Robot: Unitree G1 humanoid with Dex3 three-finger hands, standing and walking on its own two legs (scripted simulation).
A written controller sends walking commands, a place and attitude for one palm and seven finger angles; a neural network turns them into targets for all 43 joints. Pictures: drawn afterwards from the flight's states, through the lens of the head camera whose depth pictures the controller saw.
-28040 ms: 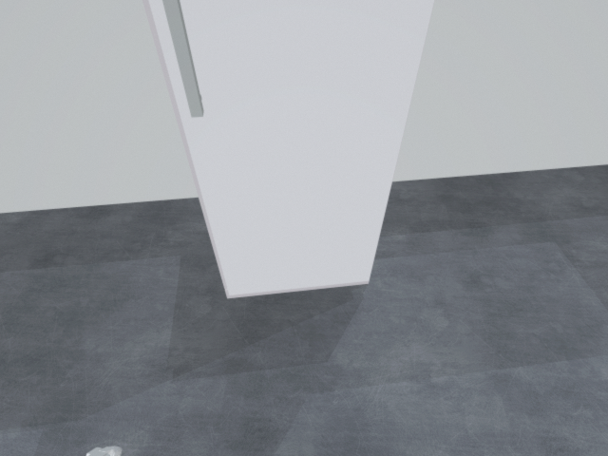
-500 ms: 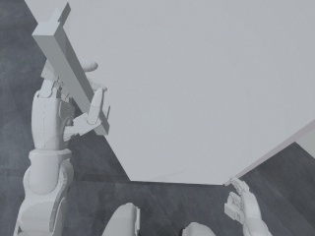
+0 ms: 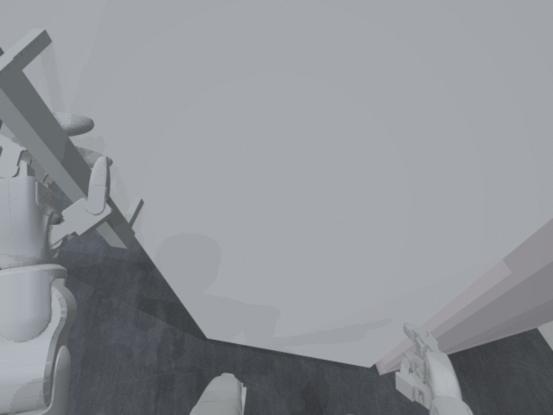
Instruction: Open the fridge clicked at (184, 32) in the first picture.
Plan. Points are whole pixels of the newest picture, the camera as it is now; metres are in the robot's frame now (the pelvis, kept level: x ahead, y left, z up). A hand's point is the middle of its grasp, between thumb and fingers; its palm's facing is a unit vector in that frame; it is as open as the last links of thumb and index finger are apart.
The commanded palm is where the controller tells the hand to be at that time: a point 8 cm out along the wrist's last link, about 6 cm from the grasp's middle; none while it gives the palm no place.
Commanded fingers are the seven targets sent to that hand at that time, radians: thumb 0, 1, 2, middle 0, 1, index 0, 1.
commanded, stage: stop walking and hold the door back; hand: left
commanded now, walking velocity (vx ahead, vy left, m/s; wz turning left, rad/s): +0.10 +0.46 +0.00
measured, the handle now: (87, 161) +0.33 +0.22 +0.22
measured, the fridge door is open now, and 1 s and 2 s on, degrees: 66 66 66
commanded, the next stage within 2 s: loosen the grip on the handle in 1.08 s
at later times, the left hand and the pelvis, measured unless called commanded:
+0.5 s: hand (94, 200) +0.28 +0.20 +0.21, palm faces +0.36 -0.91 -0.18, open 6.1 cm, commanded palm +0.26 +0.25 +0.20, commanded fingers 0.00 0.90 0.90 -0.45 -1.40 -0.45 -1.40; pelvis -0.08 -0.04 +0.01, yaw +7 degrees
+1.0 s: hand (98, 192) +0.29 +0.20 +0.21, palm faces +0.28 -0.95 -0.17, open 5.9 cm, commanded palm +0.26 +0.25 +0.20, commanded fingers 0.00 0.90 0.90 -0.45 -1.40 -0.45 -1.40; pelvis -0.10 -0.01 +0.01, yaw +5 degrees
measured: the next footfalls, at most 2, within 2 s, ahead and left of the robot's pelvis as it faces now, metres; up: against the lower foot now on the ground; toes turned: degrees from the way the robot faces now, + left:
left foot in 0.24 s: -0.01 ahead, +0.07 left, +0.00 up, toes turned +12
right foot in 0.50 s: -0.03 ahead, -0.15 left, +0.00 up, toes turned +3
